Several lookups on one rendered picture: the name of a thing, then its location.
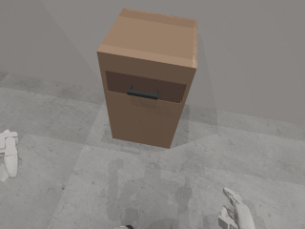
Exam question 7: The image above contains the drawer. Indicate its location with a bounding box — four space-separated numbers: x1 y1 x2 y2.
105 71 186 104

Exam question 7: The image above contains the handle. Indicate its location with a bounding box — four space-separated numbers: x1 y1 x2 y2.
127 85 159 100

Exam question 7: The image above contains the robot left hand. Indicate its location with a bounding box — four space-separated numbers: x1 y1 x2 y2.
0 129 23 182

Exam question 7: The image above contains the cabinet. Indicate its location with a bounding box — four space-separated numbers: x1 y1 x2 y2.
97 8 198 149

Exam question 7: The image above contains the robot right hand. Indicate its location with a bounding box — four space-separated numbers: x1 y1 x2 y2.
218 187 255 229

